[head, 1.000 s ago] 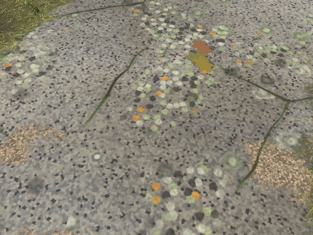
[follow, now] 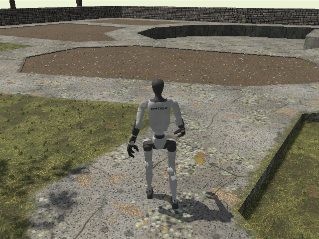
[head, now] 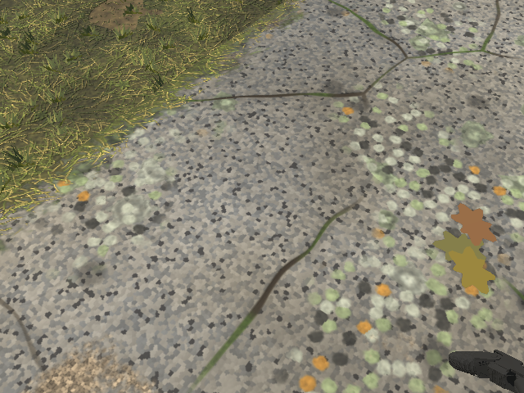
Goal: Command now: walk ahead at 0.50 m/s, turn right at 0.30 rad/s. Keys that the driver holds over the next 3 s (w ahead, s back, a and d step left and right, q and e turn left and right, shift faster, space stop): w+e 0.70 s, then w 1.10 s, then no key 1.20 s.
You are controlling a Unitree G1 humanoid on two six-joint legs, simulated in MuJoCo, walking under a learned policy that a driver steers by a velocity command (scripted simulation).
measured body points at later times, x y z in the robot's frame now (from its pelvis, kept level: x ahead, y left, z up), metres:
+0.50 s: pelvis +0.26 -0.05 -0.01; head +0.30 -0.07 +0.44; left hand +0.53 +0.13 -0.09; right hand +0.21 -0.35 -0.14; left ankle +0.10 +0.11 -0.69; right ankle +0.34 -0.16 -0.73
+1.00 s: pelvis +0.55 -0.12 +0.00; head +0.57 -0.13 +0.45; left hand +0.71 +0.12 -0.12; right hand +0.62 -0.44 -0.08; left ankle +0.69 -0.07 -0.73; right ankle +0.35 -0.16 -0.70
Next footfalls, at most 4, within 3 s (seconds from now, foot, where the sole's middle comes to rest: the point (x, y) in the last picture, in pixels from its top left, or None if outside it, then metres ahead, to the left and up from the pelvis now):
0.46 right None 0.38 -0.17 -0.76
0.96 left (318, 293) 0.72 -0.09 -0.76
1.48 right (439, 259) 0.86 -0.44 -0.76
1.98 left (404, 165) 1.22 -0.38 -0.76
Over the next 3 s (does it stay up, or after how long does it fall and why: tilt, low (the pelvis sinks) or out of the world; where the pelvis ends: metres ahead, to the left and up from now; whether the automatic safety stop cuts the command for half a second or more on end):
stays up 1.11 -0.45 0.01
